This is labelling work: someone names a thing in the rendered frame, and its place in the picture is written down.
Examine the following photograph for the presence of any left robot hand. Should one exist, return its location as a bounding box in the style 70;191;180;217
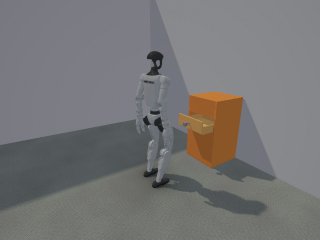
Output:
136;118;145;134

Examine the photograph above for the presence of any robot right forearm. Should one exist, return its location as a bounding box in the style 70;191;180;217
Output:
159;99;170;129

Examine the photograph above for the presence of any right robot hand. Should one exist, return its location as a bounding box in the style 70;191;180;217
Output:
162;127;173;146

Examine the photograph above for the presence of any right robot upper arm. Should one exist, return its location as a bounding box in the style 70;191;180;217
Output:
157;75;171;106

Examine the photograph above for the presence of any robot left shin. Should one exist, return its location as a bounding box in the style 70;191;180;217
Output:
147;141;158;172

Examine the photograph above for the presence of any cabinet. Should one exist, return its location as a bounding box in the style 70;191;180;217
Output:
186;91;243;168

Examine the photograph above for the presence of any left robot upper arm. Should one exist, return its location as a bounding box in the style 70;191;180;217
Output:
135;73;147;101

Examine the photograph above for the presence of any drawer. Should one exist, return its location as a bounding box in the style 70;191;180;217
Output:
178;113;214;135

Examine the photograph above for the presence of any robot head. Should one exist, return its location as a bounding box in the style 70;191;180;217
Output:
146;51;164;76

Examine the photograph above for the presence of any handle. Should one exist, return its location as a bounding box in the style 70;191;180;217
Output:
182;122;190;127

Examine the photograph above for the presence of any robot left forearm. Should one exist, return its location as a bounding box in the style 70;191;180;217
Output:
135;98;143;119

